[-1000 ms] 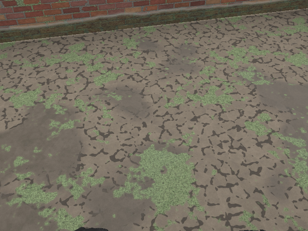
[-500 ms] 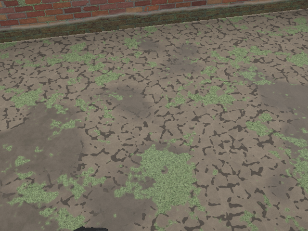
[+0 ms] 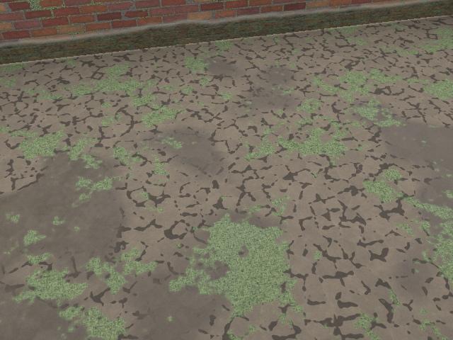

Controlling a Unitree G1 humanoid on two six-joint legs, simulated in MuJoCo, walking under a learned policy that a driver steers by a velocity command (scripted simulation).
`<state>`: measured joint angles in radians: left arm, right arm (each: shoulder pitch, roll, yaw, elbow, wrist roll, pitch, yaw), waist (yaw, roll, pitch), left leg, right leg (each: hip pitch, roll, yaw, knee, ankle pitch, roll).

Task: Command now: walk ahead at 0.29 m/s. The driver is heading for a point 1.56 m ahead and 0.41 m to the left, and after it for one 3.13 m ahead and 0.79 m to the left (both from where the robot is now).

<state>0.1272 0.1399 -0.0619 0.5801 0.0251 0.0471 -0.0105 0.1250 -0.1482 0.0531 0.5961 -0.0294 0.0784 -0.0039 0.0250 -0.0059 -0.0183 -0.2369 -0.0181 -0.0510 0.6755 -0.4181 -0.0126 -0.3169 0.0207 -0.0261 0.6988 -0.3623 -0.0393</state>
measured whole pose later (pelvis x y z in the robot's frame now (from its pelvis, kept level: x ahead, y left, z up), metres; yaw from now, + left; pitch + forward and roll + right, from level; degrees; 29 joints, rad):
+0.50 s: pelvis +0.01 +0.00 +0.03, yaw +0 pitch +0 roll +0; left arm 0.19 0.17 -0.05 0.67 0.02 0.05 -0.02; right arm 0.17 -0.19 0.05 0.66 -0.04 0.09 -0.01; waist 0.01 0.01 -0.01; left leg -0.11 0.00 -0.06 0.36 -0.26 -0.01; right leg -0.18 0.04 -0.03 0.37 -0.20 -0.05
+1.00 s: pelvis +0.01 +0.01 +0.03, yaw -1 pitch +0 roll +0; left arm 0.31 0.22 -0.06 0.71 0.02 0.06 0.01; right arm 0.32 -0.23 0.07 0.71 -0.04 0.08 -0.03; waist 0.00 0.01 -0.02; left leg -0.06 -0.02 -0.05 0.28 -0.22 0.01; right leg -0.15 0.02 0.01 0.31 -0.16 -0.02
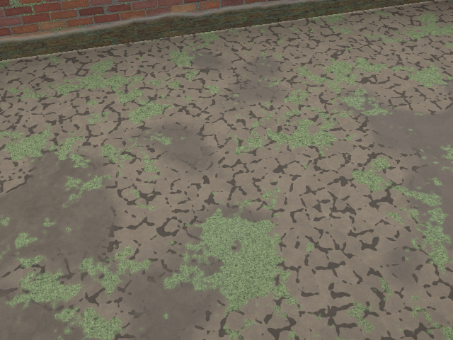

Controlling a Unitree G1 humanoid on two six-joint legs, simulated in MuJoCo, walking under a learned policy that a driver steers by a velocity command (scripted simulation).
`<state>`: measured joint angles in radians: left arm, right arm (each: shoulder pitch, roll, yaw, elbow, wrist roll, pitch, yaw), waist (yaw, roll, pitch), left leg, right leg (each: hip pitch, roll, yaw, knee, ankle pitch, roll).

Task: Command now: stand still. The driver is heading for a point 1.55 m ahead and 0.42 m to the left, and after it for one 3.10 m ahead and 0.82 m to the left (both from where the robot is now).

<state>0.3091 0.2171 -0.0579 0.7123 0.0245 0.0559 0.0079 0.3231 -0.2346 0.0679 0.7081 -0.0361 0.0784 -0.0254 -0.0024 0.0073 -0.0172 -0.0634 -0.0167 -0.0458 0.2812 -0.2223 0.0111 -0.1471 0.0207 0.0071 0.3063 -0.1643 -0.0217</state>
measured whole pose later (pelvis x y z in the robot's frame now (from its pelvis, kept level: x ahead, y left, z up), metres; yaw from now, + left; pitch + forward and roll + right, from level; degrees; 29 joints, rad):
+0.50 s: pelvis +0.00 +0.01 +0.00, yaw +0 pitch +0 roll +0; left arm 0.34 0.23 -0.06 0.71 0.02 0.05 0.03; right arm 0.34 -0.23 0.07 0.75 -0.03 0.07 -0.03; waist 0.00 0.00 -0.01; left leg -0.03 -0.05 -0.05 0.23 -0.20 0.04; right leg -0.14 -0.01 0.02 0.31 -0.18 0.00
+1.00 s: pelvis +0.00 +0.02 +0.00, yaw +0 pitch +0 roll +0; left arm 0.35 0.23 -0.05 0.71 0.02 0.06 0.03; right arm 0.34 -0.23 0.06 0.76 -0.02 0.07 -0.03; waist 0.01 0.00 -0.01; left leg -0.03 -0.06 -0.05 0.22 -0.19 0.04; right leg -0.14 -0.02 0.03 0.32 -0.18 0.01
